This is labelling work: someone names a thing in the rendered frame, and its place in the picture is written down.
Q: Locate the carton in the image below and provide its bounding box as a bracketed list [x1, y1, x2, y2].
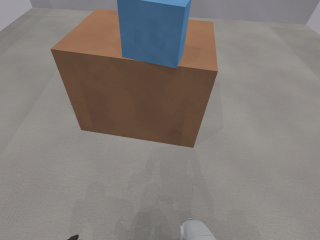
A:
[117, 0, 191, 69]

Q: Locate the pedestal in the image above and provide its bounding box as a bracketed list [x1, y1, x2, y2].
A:
[50, 8, 218, 148]

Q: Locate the right robot thigh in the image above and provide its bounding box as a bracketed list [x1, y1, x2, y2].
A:
[180, 220, 216, 240]

